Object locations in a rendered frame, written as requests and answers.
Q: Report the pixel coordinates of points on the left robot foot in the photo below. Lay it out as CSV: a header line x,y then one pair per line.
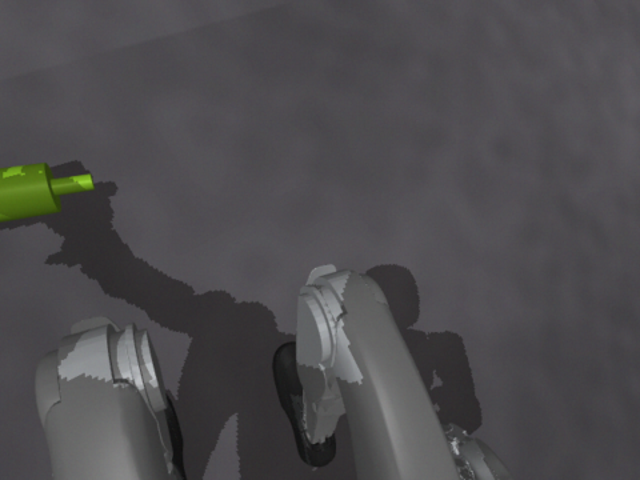
x,y
176,440

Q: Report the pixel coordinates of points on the right robot hand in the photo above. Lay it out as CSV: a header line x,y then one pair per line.
x,y
478,461

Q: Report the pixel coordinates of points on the right robot foot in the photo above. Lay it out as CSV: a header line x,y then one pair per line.
x,y
290,392

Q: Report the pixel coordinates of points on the bottle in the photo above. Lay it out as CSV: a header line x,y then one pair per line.
x,y
31,190

